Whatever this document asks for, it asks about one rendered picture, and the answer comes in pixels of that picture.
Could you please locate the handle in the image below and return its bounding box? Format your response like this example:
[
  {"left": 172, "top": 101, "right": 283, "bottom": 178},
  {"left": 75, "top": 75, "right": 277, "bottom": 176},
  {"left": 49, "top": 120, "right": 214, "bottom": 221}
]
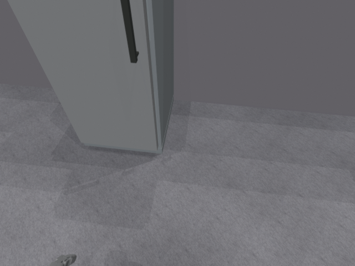
[{"left": 120, "top": 0, "right": 139, "bottom": 63}]

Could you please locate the fridge door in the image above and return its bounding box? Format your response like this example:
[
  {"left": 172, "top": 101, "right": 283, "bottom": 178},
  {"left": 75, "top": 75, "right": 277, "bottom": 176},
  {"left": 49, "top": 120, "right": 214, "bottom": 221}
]
[{"left": 7, "top": 0, "right": 158, "bottom": 151}]

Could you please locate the left robot hand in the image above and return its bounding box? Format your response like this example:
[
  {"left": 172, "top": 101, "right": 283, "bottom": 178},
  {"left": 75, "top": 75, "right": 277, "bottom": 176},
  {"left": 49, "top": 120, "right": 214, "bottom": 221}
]
[{"left": 48, "top": 254, "right": 77, "bottom": 266}]

